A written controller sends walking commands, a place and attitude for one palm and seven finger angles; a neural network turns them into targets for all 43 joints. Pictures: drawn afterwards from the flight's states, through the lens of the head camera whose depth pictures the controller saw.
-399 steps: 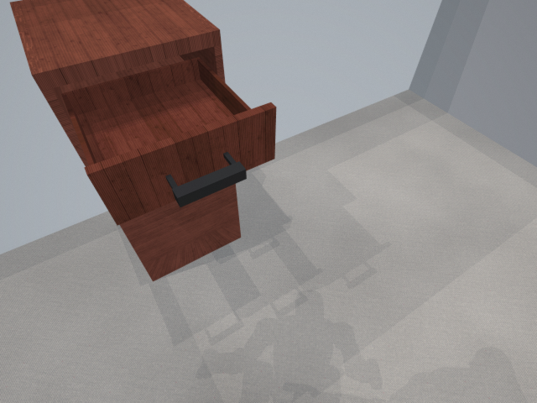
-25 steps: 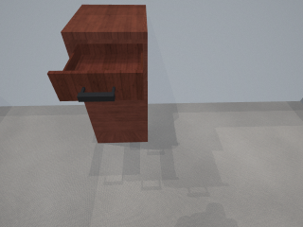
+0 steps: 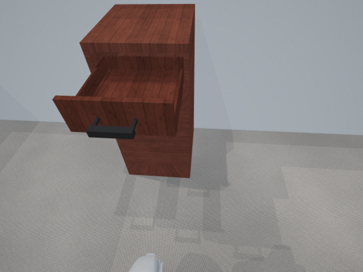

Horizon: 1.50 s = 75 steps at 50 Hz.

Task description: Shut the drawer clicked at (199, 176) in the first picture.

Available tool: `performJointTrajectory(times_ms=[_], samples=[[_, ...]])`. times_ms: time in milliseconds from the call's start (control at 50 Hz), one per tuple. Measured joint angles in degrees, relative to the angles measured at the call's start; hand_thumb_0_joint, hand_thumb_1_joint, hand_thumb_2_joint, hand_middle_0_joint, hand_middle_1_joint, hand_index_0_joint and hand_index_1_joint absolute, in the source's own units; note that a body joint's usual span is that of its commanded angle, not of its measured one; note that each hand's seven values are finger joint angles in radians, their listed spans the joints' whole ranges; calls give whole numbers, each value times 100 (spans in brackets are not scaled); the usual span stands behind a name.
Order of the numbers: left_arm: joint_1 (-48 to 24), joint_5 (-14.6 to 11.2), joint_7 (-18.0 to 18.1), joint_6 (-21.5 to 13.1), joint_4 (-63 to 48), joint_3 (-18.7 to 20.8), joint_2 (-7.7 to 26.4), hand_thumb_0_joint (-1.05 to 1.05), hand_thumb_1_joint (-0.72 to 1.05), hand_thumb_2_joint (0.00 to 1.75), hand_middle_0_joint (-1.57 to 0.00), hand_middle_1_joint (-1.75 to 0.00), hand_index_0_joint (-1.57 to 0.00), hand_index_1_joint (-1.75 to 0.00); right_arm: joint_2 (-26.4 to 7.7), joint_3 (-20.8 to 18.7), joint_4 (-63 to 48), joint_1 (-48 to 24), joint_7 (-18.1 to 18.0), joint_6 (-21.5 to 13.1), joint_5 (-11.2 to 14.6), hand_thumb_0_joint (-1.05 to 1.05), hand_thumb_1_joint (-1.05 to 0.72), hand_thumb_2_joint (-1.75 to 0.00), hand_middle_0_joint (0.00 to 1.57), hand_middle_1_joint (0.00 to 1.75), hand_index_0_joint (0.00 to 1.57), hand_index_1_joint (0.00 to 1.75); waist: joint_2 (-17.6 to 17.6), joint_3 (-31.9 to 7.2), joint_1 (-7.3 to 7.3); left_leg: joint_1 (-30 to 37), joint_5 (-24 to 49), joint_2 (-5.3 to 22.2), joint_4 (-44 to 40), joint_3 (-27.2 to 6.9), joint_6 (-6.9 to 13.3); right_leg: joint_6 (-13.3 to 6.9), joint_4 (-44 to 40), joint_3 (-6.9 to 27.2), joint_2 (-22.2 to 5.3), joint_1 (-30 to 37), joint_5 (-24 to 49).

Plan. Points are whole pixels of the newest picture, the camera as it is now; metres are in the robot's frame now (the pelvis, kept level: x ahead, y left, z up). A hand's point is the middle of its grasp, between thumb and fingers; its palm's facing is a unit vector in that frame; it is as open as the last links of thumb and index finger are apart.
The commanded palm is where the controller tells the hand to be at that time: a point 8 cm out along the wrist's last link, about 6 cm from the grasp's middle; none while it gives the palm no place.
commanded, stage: take the last steps up to it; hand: left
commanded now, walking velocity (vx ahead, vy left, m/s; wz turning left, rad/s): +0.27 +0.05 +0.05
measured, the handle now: (113, 126) +0.50 +0.26 +0.01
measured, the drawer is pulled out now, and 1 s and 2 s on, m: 0.29 0.29 0.29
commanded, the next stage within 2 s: come to a stop and stand still in 0.26 s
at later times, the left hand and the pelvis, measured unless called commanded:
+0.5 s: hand (109, 252) +0.20 +0.23 -0.18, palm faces +0.09 -0.98 -0.20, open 7.4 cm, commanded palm none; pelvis +0.16 +0.05 -0.01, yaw +0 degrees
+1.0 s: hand (109, 260) +0.18 +0.23 -0.18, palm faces +0.08 -0.97 -0.23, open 7.4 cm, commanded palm none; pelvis +0.12 +0.04 -0.01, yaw +0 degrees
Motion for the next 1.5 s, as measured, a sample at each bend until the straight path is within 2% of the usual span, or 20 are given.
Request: performJointTrajectory(times_ms=[100,180,220,300,360,460,620,680,740,800,840,920,980,1040,1100,1180,1240,1320,1420,1500], samples=[[262,31,31,-1,153,-32,-96,1,91,90,-20,-30,-20,-30,92,88,-150,-567,44,-23,21,0,-91,-90,20,30,19,30,-76,133,221,219,-136,-81,-897,252,97,131,39,-35,-81,242,-333],[378,43,50,46,236,-24,-82,1,91,90,-20,-30,-20,-30,209,185,-323,-994,32,-148,31,0,-91,-90,20,30,19,30,-215,264,343,744,-335,-350,-1805,470,299,306,458,-14,-254,312,-808],[427,6,41,87,293,-19,-83,1,91,90,-20,-30,-20,-30,244,233,-425,-1084,-14,-306,10,0,-91,-90,20,30,19,30,-212,279,277,1159,-117,-462,-2272,543,396,353,1450,-2,-360,21,-1162],[30,-57,65,255,208,22,58,1,91,90,-20,-30,-20,-30,352,299,-470,-1001,-111,-449,51,0,-91,-89,20,30,19,30,-307,338,231,1463,-722,-556,-2046,690,550,278,4793,470,-425,-1470,-1421],[-413,-20,42,296,-14,125,235,1,91,90,-20,-30,-20,-30,427,245,-387,-718,-199,-514,129,-1,-92,-89,20,30,20,30,-367,253,140,1902,-645,-624,-2516,739,521,347,5353,479,-546,-2307,-989],[-1149,13,82,359,-490,209,477,1,91,90,-20,-30,-20,-30,207,197,-281,-384,-295,-504,105,-5,-95,-89,20,30,20,30,-461,90,-28,2368,-535,-722,-3076,734,529,513,4410,511,-679,-2905,-309],[-1834,10,98,495,-894,116,589,0,91,90,-20,-30,-20,-30,258,227,19,-4,-299,-121,47,-2,-92,-90,20,30,20,30,-413,212,-227,2521,-905,-629,-2719,625,332,503,2222,478,-516,-2071,167],[-1888,27,81,473,-929,96,552,0,91,90,-20,-30,-20,-30,254,166,19,12,-270,6,71,-1,-91,-90,20,30,20,30,-241,335,-271,2284,-1115,-482,-2211,611,205,274,1953,445,-381,-1937,228],[-1986,21,70,473,-944,54,468,0,91,90,-20,-30,-20,-30,205,91,-53,-37,-268,163,110,0,-91,-89,20,30,20,30,-82,521,-372,1706,-2035,-540,-926,232,74,126,1979,331,-368,-2028,191],[-2027,19,109,530,-984,68,387,0,91,90,-20,-30,-20,-30,148,41,-76,-88,-247,290,108,0,-91,-89,20,30,19,30,-43,618,-316,1226,-2194,-629,350,-44,1,105,1802,309,-401,-2087,388],[-2013,24,125,564,-994,93,366,0,91,90,-20,-30,-20,-30,110,18,-101,-102,-219,325,100,0,-91,-90,20,30,19,30,-38,622,-277,1134,-2073,-610,607,-133,-47,118,1669,309,-418,-2128,528],[-1915,61,110,604,-995,156,432,1,91,90,-20,-30,-20,-30,81,29,-139,-66,-160,302,91,0,-91,-90,20,30,19,30,-131,512,-173,1434,-1967,-493,-101,-152,-90,161,1440,314,-455,-2200,778],[-1791,79,86,615,-953,200,520,1,91,90,-20,-30,-20,-30,79,57,-152,-38,-134,243,97,0,-91,-90,20,30,19,30,-245,362,-71,1857,-1990,-444,-1078,-85,-47,207,1290,343,-451,-2264,965],[-1636,47,78,689,-820,244,613,1,91,90,-20,-30,-20,-30,92,102,-174,78,-147,97,87,0,-91,-90,20,30,19,30,-337,148,-65,2430,-1492,-464,-2400,14,64,317,1310,367,-414,-2386,986],[-1457,-14,63,821,-622,287,705,1,91,90,-20,-30,-20,-30,236,167,-138,285,-201,44,14,0,-91,-90,20,30,19,30,-507,-29,-127,2553,-1129,-511,-2642,77,187,422,2045,626,-309,-2576,-130],[-1212,44,-64,787,-522,309,696,1,91,90,-20,-30,-20,-30,356,278,15,634,-243,9,9,0,-91,-90,20,30,19,30,-403,-284,-167,2725,-817,-452,-3246,-51,251,469,3670,773,-88,-2796,-219],[-1043,52,-110,670,-487,297,701,1,91,90,-20,-30,-20,-30,447,324,94,730,-260,-72,18,0,-90,-90,20,30,20,30,-422,-288,-136,2799,-624,-488,-3564,-17,266,527,4127,744,-116,-2742,-130],[-983,26,-114,682,-353,246,681,1,91,90,-20,-30,-20,-30,546,346,112,758,-313,-198,0,0,-90,-89,20,30,20,30,-462,-159,-235,2818,-546,-547,-3712,75,254,576,3697,634,-240,-2479,-371],[-1213,-35,-97,652,-302,147,543,1,91,90,-20,-30,-20,-30,551,350,249,766,-341,-193,-15,0,-90,-89,20,30,20,30,-312,31,-395,2682,-680,-508,-3463,64,155,511,2326,529,-264,-1929,-605],[-1213,3,1,439,-565,-27,505,1,91,90,-20,-30,-20,-30,422,323,189,697,-250,-4,7,0,-90,-89,20,30,20,30,-221,25,-301,2155,-1261,-419,-2458,210,34,148,1800,607,-171,-1840,-179]])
